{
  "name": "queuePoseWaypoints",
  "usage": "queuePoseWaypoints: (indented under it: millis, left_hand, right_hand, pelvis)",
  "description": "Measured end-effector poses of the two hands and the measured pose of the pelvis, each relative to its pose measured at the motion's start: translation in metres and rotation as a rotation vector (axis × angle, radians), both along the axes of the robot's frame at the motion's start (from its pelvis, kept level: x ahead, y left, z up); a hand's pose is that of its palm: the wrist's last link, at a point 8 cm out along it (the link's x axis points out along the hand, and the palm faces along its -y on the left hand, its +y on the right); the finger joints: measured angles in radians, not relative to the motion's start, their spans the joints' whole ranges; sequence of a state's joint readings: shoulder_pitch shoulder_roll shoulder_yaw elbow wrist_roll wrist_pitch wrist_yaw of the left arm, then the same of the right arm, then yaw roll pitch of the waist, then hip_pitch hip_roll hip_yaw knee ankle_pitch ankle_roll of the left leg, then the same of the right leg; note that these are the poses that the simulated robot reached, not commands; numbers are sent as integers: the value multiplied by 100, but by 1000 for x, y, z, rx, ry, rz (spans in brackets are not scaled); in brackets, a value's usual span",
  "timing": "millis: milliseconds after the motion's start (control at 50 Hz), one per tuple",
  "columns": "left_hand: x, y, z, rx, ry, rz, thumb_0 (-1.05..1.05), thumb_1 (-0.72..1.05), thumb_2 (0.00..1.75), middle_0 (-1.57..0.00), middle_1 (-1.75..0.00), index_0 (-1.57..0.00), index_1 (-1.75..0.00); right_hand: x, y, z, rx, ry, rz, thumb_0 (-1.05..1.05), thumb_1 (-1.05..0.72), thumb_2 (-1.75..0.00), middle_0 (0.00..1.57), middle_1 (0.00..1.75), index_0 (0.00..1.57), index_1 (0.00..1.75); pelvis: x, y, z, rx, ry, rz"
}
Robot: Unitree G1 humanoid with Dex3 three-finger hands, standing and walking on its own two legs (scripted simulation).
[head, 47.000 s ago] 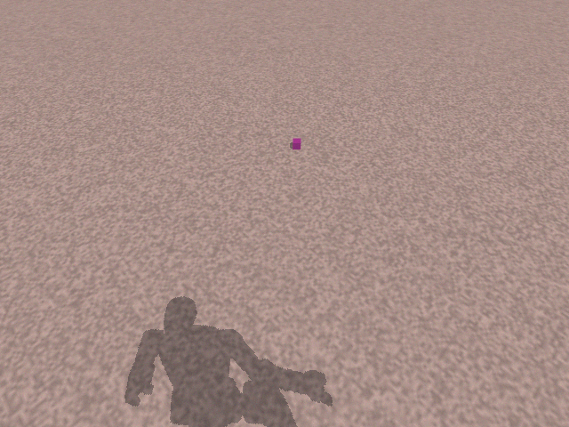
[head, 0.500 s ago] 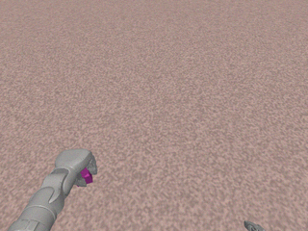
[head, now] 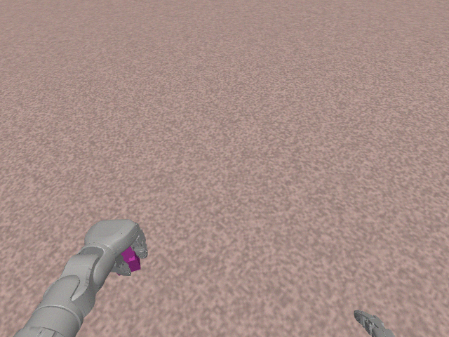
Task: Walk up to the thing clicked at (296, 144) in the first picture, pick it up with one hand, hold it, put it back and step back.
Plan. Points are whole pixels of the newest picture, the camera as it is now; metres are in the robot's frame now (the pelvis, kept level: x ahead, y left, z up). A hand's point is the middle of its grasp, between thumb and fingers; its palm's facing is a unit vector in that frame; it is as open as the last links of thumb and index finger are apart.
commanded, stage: hold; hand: left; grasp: from above
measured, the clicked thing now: (126, 257) +0.32 +0.22 -0.08
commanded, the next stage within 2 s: crouch in 1.08 s
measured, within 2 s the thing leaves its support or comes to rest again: neither
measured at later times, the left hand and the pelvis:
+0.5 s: hand (118, 259) +0.29 +0.21 -0.02, palm faces -0.45 -0.02 -0.89, open 5.3 cm; pelvis -0.01 +0.00 +0.01, yaw +0 degrees
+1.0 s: hand (119, 256) +0.29 +0.21 -0.02, palm faces -0.46 -0.02 -0.89, open 5.4 cm; pelvis +0.00 +0.00 +0.01, yaw +0 degrees
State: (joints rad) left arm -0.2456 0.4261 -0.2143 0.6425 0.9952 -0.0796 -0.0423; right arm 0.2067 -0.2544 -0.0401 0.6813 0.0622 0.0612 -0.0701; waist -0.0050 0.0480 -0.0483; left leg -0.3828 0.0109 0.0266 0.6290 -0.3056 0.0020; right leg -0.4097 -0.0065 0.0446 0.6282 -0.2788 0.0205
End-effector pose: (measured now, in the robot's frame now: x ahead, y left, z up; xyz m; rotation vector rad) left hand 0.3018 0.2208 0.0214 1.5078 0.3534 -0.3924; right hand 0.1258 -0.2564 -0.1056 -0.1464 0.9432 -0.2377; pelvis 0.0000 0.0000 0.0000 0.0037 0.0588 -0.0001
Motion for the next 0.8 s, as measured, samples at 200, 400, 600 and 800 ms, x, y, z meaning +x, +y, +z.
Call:
queuePoseWaypoints:
  millis: [200, 400, 600, 800]
  left_hand:
    - [-9, -3, 6, 0, -5, -6, -10, 52, 1, -102, -2, -126, -6]
    - [-10, -5, 16, -3, -22, -4, -9, 53, 0, -101, -4, -125, -8]
    - [-10, -7, 20, -8, -13, -10, -9, 52, 0, -100, -6, -124, -10]
    - [-7, -10, 18, -16, -7, -11, -8, 53, 0, -100, -6, -123, -10]
  right_hand:
    - [1, 1, 3, 6, -17, 8, 1, -91, -90, 20, 30, 20, 30]
    - [4, 3, 6, 12, -35, 16, 1, -91, -90, 20, 30, 20, 30]
    - [13, 4, 8, 15, -43, 22, 1, -91, -90, 20, 30, 20, 30]
    - [20, 4, 12, 15, -48, 21, 1, -91, -90, 20, 30, 20, 30]
  pelvis:
    - [-5, -2, 3, 3, -20, -2]
    - [-7, -3, 5, 5, -35, -4]
    - [-4, -4, 8, 5, -42, -3]
    - [0, -5, 10, 5, -44, -3]
